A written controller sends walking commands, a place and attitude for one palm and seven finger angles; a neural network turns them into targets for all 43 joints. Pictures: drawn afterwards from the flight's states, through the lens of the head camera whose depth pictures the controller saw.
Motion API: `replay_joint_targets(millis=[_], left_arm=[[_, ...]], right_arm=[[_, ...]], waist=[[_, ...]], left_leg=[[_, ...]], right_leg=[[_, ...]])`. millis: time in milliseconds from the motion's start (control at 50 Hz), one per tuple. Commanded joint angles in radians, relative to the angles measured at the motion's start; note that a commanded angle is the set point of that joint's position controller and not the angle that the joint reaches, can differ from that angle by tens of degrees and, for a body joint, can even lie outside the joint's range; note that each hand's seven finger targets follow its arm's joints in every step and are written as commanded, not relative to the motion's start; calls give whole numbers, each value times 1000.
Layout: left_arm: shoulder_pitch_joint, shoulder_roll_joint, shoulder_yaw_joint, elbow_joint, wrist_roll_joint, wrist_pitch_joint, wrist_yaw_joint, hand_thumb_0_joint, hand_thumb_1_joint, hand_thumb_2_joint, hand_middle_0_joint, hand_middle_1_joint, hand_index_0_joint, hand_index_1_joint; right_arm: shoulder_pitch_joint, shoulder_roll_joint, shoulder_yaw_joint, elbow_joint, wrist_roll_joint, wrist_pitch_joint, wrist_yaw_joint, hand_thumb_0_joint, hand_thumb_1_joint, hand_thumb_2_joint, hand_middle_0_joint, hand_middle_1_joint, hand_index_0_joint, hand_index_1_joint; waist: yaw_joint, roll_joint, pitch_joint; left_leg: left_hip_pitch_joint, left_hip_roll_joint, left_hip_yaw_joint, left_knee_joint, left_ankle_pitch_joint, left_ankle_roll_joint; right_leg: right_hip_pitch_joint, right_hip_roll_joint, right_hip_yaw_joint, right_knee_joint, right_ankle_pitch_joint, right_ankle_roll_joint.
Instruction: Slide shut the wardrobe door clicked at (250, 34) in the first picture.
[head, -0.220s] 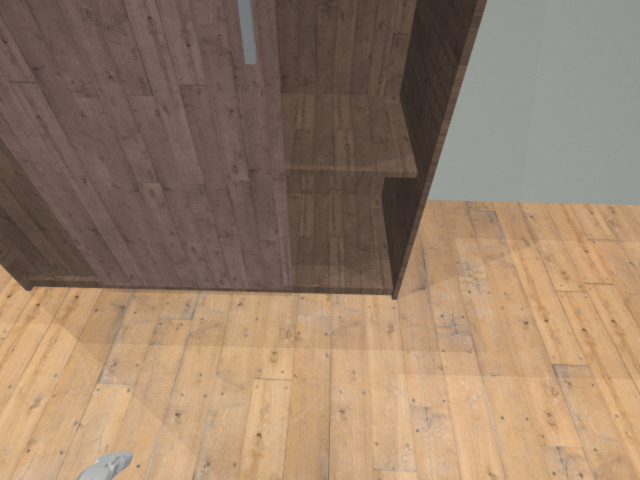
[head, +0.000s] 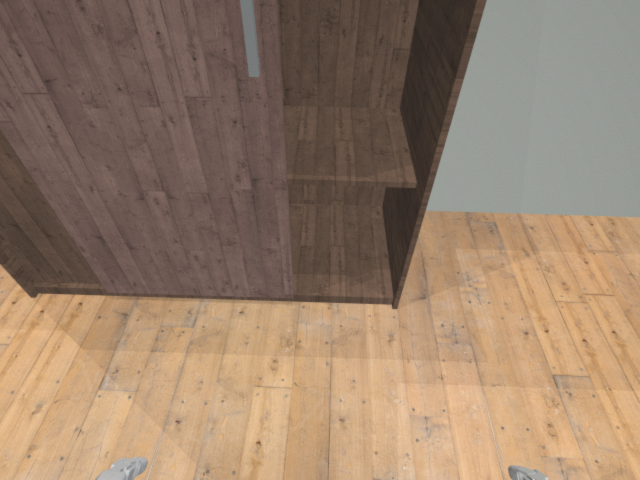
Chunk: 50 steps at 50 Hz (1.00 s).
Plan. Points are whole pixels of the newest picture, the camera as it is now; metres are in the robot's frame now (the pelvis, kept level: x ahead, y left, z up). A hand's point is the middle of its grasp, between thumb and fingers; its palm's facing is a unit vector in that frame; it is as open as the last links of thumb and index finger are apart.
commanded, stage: stand and wait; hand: left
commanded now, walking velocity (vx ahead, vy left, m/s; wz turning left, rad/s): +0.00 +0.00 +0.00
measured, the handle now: out of the picture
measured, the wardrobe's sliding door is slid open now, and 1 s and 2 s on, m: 0.37 0.37 0.37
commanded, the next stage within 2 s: look at it before walking up in 0.68 s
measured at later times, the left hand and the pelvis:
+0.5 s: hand out of the picture +0.04 +0.23 -0.15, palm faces -0.03 -0.94 -0.34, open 7.4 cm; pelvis -0.02 -0.02 +0.01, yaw +0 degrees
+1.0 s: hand out of the picture +0.05 +0.22 -0.15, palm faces -0.04 -0.94 -0.33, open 7.4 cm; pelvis -0.02 -0.02 +0.01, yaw +0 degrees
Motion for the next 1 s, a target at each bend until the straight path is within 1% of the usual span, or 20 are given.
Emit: replay_joint_targets(millis=[0, 60, 80, 140, 200, 280, 300, 340, 480, 520, 560, 620, 640, 680, 700, 760, 800, 840, 980], left_arm=[[-36, 208, 56, -61, -3, -22, 14, 0, 900, 900, -200, -300, -200, -300], [-36, 209, 56, -51, -2, -24, 13, 0, 900, 900, -200, -300, -200, -300], [-37, 209, 57, -47, -2, -24, 13, 0, 900, 900, -200, -300, -200, -300], [-33, 207, 55, -33, -3, -24, 11, 0, 900, 900, -200, -300, -200, -300], [-28, 208, 55, -17, -4, -27, 10, 0, 900, 900, -200, -300, -200, -300], [-23, 211, 54, 0, -4, -30, 11, 0, 900, 900, -200, -300, -200, -300], [-24, 211, 54, 5, -4, -31, 11, 0, 900, 900, -200, -300, -200, -300], [-21, 212, 54, 12, -6, -32, 11, 0, 900, 900, -200, -300, -200, -300], [-20, 212, 53, 29, -4, -30, 10, 0, 900, 900, -200, -300, -200, -300], [-17, 212, 53, 31, -5, -31, 10, 0, 900, 900, -200, -300, -200, -300], [-16, 212, 54, 32, -5, -32, 10, 0, 900, 900, -200, -300, -200, -300], [-20, 212, 53, 34, -5, -33, 10, 0, 900, 900, -200, -300, -200, -300], [-21, 209, 54, 35, -5, -33, 10, 0, 900, 900, -200, -300, -200, -300], [-22, 211, 54, 33, -4, -33, 10, 0, 900, 900, -200, -300, -200, -300], [-20, 209, 54, 33, -4, -33, 10, 0, 900, 900, -200, -300, -200, -300], [-20, 210, 55, 32, -4, -34, 10, 0, 900, 900, -200, -300, -200, -300], [-22, 207, 54, 33, -4, -32, 10, 0, 900, 900, -200, -300, -200, -300], [-21, 206, 54, 32, -3, -32, 9, 0, 900, 900, -200, -300, -200, -300], [-20, 208, 55, 34, -4, -35, 11, 0, 900, 900, -200, -300, -200, -300]], right_arm=[[-43, -211, -55, -48, 0, -28, -16, 0, -900, -900, 200, 300, 200, 300], [-43, -209, -54, -38, 2, -26, -16, 0, -900, -900, 200, 300, 200, 300], [-39, -209, -54, -32, 1, -27, -16, 0, -900, -900, 200, 300, 200, 300], [-39, -208, -52, -16, 2, -26, -16, 0, -900, -900, 200, 300, 200, 300], [-37, -206, -51, -3, 3, -24, -15, 0, -900, -900, 200, 300, 200, 300], [-24, -208, -49, 18, 4, -23, -14, 0, -900, -900, 200, 300, 200, 300], [-22, -208, -49, 23, 5, -24, -14, 0, -900, -900, 200, 300, 200, 300], [-19, -209, -47, 33, 5, -24, -14, 0, -900, -900, 200, 300, 200, 300], [-4, -209, -45, 56, 5, -20, -12, 0, -900, -900, 200, 300, 200, 300], [-2, -209, -44, 61, 5, -22, -12, 0, -900, -900, 200, 300, 200, 300], [3, -210, -45, 61, 5, -22, -12, 0, -900, -900, 200, 300, 200, 300], [4, -208, -43, 66, 4, -22, -12, 0, -900, -900, 200, 300, 200, 300], [4, -208, -44, 67, 4, -23, -12, 0, -900, -900, 200, 300, 200, 300], [7, -208, -44, 68, 4, -23, -12, 0, -900, -900, 200, 300, 200, 300], [5, -207, -44, 69, 4, -23, -12, 0, -900, -900, 200, 300, 200, 300], [8, -209, -44, 68, 5, -23, -12, 0, -900, -900, 200, 300, 200, 300], [6, -209, -43, 70, 4, -25, -12, 0, -900, -900, 200, 300, 200, 300], [6, -209, -44, 69, 4, -26, -12, 0, -900, -900, 200, 300, 200, 300], [2, -212, -44, 68, 6, -28, -14, 0, -900, -900, 200, 300, 200, 300]], waist=[[-4, 6, -68], [-4, 0, -56], [-5, 5, -62], [-3, 8, -50], [-3, -7, -42], [-5, -6, -46], [-5, -18, -46], [-4, -12, -40], [-4, -7, -2], [-3, -13, -10], [-4, -4, -27], [-4, -16, -19], [-4, -3, -13], [-5, -12, -11], [-2, -6, -6], [-3, -10, -16], [-3, 6, -13], [-4, 2, -16], [-4, 6, -53]], left_leg=[[24, 130, -96, -96, 291, 21], [18, 128, -98, -104, 256, 19], [18, 129, -98, -108, 260, 18], [17, 129, -104, -124, 224, 16], [15, 130, -103, -130, 182, 14], [20, 132, -104, -136, 176, 10], [19, 131, -105, -137, 175, 9], [19, 133, -105, -142, 169, 7], [-9, 131, -112, -162, 98, 4], [-3, 131, -111, -163, 106, 3], [7, 134, -112, -158, 122, 3], [-2, 134, -110, -161, 119, 1], [-2, 133, -112, -164, 116, 0], [-7, 133, -112, -163, 113, 0], [-7, 133, -112, -164, 110, 1], [2, 137, -114, -162, 129, 1], [-3, 138, -115, -170, 123, 1], [-1, 139, -116, -173, 126, 2], [27, 145, -112, -161, 189, 2]], right_leg=[[24, -73, 54, -69, 254, -55], [22, -75, 60, -87, 236, -55], [31, -77, 60, -88, 241, -56], [25, -76, 66, -105, 211, -54], [17, -81, 77, -127, 181, -57], [22, -84, 85, -141, 180, -59], [24, -84, 87, -143, 180, -59], [22, -85, 90, -152, 172, -60], [-4, -81, 99, -182, 65, -59], [-3, -83, 104, -184, 66, -60], [2, -82, 100, -180, 82, -61], [1, -83, 104, -185, 81, -60], [-4, -82, 104, -186, 77, -60], [-6, -81, 106, -187, 70, -60], [-9, -82, 106, -190, 66, -60], [-5, -80, 101, -185, 89, -60], [-3, -78, 98, -182, 89, -58], [0, -77, 98, -181, 97, -58], [27, -80, 90, -167, 177, -58]])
